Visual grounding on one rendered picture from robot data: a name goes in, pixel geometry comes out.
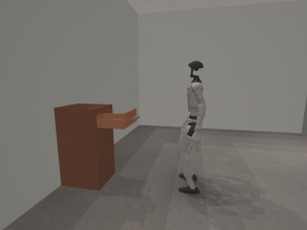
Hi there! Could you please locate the handle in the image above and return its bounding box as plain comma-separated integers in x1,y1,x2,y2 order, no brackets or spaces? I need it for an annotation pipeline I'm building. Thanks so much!
130,115,140,120

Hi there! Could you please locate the right robot foot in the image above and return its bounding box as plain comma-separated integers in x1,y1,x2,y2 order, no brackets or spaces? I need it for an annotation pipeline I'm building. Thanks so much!
179,173,198,181

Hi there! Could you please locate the robot left forearm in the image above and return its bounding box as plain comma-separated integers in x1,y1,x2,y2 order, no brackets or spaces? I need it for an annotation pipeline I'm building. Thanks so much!
194,103,205,133

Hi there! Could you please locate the drawer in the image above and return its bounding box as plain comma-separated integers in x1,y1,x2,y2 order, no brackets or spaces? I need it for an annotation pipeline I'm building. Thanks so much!
96,108,137,129

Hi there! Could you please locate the left robot upper arm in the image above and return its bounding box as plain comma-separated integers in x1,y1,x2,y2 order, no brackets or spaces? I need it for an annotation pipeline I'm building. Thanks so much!
191,82,206,110

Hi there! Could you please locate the robot left shin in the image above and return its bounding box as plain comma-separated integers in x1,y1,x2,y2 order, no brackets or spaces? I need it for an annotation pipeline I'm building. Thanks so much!
178,157,195,190

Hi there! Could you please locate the cabinet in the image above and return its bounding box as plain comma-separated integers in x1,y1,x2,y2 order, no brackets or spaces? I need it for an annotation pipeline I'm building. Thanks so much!
54,103,115,191

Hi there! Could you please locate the left robot hand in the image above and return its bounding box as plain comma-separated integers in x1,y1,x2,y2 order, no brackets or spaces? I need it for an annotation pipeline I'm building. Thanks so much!
189,132,201,151

